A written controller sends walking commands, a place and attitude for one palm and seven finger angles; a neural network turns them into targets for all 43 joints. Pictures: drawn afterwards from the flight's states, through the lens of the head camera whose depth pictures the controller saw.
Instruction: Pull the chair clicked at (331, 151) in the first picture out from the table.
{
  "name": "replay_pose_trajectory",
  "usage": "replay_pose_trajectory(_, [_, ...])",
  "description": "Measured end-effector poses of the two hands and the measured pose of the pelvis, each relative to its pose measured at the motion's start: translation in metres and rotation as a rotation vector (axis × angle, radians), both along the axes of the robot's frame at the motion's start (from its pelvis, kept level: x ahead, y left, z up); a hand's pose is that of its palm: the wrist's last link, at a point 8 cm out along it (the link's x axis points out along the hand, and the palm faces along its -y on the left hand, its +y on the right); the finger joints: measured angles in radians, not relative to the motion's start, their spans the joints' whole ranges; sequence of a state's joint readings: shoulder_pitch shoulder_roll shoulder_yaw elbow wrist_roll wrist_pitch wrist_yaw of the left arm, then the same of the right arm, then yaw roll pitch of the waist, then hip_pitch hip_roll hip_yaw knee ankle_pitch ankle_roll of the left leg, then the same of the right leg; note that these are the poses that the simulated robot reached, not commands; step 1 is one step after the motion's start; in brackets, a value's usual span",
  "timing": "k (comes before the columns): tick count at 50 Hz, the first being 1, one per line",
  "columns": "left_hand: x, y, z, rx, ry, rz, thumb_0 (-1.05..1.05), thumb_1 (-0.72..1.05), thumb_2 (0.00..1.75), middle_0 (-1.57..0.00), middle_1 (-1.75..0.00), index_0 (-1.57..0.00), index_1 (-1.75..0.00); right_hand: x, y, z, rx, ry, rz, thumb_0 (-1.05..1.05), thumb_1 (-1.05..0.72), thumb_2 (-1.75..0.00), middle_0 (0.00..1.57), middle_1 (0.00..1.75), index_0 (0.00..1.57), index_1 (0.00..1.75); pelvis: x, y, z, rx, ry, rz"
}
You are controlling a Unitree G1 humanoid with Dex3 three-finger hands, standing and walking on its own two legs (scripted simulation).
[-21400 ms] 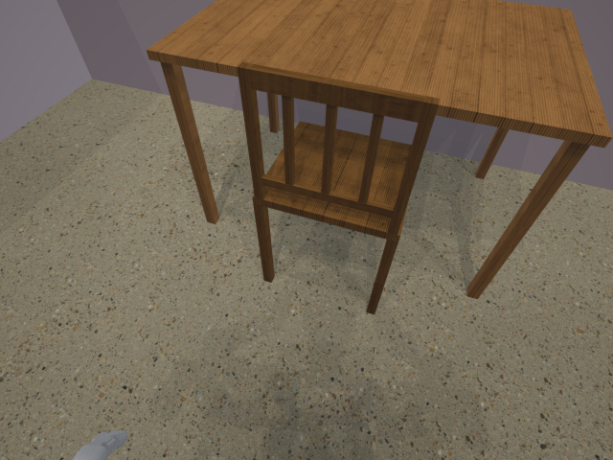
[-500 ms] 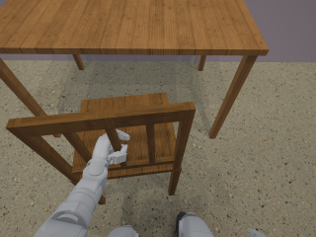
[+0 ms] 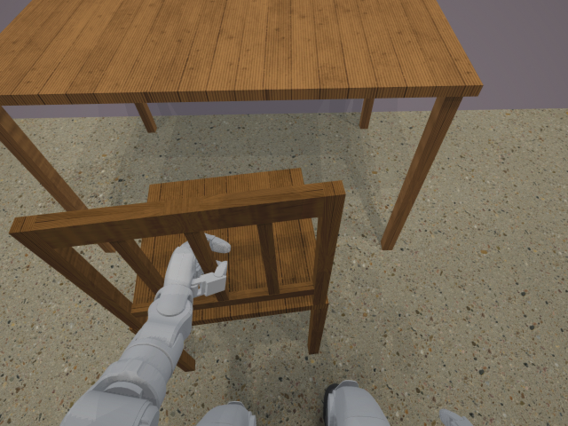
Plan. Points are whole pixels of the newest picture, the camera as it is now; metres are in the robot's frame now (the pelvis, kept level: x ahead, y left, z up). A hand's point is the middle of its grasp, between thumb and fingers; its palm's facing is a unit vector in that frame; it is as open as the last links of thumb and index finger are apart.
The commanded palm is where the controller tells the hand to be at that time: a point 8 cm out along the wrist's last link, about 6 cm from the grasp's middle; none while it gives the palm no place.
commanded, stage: step backward, pulling the chair out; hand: left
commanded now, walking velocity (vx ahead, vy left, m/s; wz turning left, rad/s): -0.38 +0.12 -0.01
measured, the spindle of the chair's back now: (210, 267) +0.37 +0.14 -0.06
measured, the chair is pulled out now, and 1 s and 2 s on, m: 0.22 0.30 0.58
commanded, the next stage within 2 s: stop walking, hand still on the chair in 1.84 s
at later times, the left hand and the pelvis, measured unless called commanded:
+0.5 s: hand (214, 282) +0.33 +0.13 -0.05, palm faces -0.09 -0.98 -0.18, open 5.4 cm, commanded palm +0.31 +0.18 -0.04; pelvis -0.04 +0.03 +0.01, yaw +1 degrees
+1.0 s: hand (200, 327) +0.26 +0.14 -0.05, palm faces -0.11 -0.98 -0.19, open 5.4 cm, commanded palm +0.24 +0.19 -0.04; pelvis -0.11 +0.04 +0.02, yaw -3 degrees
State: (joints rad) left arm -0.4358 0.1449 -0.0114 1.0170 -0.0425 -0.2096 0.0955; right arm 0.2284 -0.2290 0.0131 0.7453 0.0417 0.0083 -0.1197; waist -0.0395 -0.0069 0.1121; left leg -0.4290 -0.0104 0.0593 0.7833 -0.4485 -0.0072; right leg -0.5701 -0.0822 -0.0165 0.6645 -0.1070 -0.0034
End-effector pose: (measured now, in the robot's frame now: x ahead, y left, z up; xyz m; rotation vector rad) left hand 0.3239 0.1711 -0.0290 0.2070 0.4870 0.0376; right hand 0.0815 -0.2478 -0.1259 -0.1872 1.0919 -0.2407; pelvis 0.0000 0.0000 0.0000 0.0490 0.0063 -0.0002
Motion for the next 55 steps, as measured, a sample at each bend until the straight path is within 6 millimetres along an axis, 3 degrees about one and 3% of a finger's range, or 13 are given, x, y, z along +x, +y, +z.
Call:
replay_pose_trajectory(9, [0.001, 0.002, 0.000, -0.021, 0.013, -0.052, 0.04, 0.66, 0.77, -0.28, -1.24, -0.50, -1.45, -0.017, -0.009, 0.022, -0.095, 0.040, 0.033, 0.01, -0.91, -0.90, 0.20, 0.30, 0.20, 0.30, -0.017, 0.019, 0.009, -0.015, 0.054, 0.046])
replay_pose_trajectory(16, [-0.004, 0.006, 0.001, -0.026, 0.023, -0.064, 0.04, 0.67, 0.76, -0.27, -1.25, -0.50, -1.45, -0.026, 0.009, 0.022, -0.058, 0.076, 0.006, 0.01, -0.91, -0.90, 0.20, 0.30, 0.20, 0.30, -0.011, 0.023, 0.014, -0.042, 0.047, 0.006])
replay_pose_trajectory(25, [-0.008, 0.007, 0.001, -0.028, 0.019, -0.070, 0.04, 0.67, 0.76, -0.26, -1.25, -0.50, -1.45, -0.026, 0.023, 0.022, -0.048, 0.031, 0.011, 0.01, -0.90, -0.90, 0.20, 0.30, 0.20, 0.30, -0.038, 0.031, 0.014, -0.054, 0.028, 0.012])
replay_pose_trajectory(29, [-0.019, 0.010, 0.001, -0.026, 0.019, -0.077, 0.04, 0.68, 0.75, -0.26, -1.23, -0.50, -1.45, -0.032, 0.025, 0.028, -0.047, 0.003, -0.007, 0.01, -0.90, -0.90, 0.20, 0.30, 0.20, 0.30, -0.044, 0.033, 0.015, -0.040, 0.033, -0.020])
replay_pose_trajectory(38, [-0.047, 0.011, 0.002, -0.007, 0.010, -0.040, 0.04, 0.65, 0.78, -0.30, -1.22, -0.50, -1.45, -0.052, 0.021, 0.019, 0.006, 0.048, 0.009, 0.01, -0.90, -0.90, 0.20, 0.30, 0.20, 0.30, -0.062, 0.019, 0.022, -0.064, 0.047, -0.033])
replay_pose_trajectory(45, [-0.062, 0.014, 0.002, -0.015, 0.020, -0.066, 0.04, 0.66, 0.77, -0.28, -1.22, -0.50, -1.45, -0.070, 0.008, 0.028, -0.092, 0.023, -0.002, 0.01, -0.91, -0.90, 0.20, 0.30, 0.20, 0.30, -0.086, 0.035, 0.021, -0.061, 0.054, -0.015])
replay_pose_trajectory(50, [-0.078, 0.018, 0.002, -0.017, 0.012, -0.093, 0.04, 0.67, 0.76, -0.27, -1.23, -0.50, -1.45, -0.090, 0.013, 0.042, -0.100, 0.001, -0.015, 0.01, -0.91, -0.90, 0.20, 0.30, 0.20, 0.30, -0.110, 0.039, 0.023, -0.039, 0.034, -0.045])
replay_pose_trajectory(55, [-0.105, 0.021, 0.002, -0.012, 0.009, -0.068, 0.05, 0.67, 0.76, -0.28, -1.22, -0.50, -1.45, -0.116, 0.024, 0.034, -0.027, 0.002, -0.010, 0.01, -0.91, -0.90, 0.20, 0.30, 0.20, 0.30, -0.125, 0.029, 0.021, -0.054, 0.037, -0.059])
